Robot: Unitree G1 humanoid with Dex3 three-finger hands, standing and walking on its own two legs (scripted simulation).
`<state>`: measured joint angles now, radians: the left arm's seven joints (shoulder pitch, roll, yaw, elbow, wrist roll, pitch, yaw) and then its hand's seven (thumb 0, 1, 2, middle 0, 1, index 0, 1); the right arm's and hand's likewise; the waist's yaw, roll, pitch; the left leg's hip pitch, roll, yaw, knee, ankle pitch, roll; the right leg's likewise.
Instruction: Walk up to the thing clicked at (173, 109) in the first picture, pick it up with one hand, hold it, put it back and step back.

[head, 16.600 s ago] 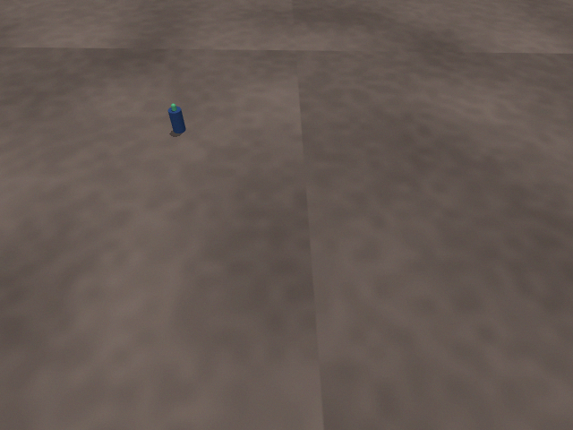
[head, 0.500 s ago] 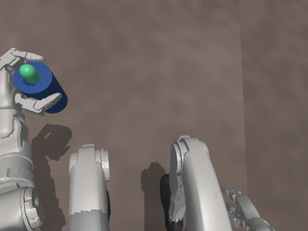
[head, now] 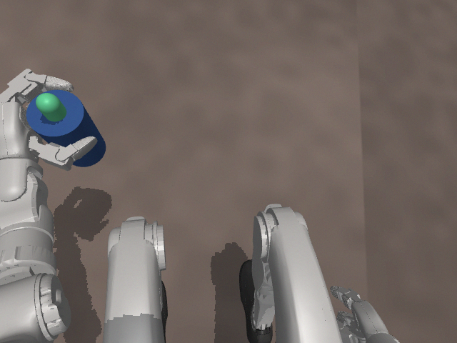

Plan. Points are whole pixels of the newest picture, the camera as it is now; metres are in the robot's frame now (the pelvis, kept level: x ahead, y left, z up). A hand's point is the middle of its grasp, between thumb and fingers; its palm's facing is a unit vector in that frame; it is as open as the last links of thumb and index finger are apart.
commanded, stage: lift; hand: left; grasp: from the side
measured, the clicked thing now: (68, 128) +0.46 +0.23 -0.04
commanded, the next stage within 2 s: none
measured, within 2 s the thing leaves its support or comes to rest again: neither
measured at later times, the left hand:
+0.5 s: hand (24, 101) +0.43 +0.23 +0.10, palm faces +0.12 -0.99 -0.03, open 10.4 cm
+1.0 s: hand out of the picture +0.40 +0.22 +0.27, palm faces +0.14 -0.99 -0.03, open 10.4 cm
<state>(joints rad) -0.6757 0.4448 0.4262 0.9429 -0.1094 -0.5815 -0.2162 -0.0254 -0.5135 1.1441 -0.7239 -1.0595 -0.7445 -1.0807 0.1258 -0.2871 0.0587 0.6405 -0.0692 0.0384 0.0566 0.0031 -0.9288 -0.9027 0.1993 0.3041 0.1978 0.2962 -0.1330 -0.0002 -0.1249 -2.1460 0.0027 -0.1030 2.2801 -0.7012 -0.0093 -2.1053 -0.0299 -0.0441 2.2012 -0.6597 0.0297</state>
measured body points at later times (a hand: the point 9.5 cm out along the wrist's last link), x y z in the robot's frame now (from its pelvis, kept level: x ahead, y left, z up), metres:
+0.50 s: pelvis +0.01 +0.00 +0.08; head +0.18 +0.04 +0.50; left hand +0.42 +0.28 +0.10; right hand +0.17 -0.26 -0.03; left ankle +0.08 +0.12 -0.34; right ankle +0.10 -0.13 -0.34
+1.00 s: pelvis +0.04 +0.01 +0.23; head +0.16 +0.03 +0.67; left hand +0.39 +0.27 +0.27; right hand +0.22 -0.24 +0.13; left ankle +0.08 +0.12 -0.34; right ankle +0.10 -0.13 -0.34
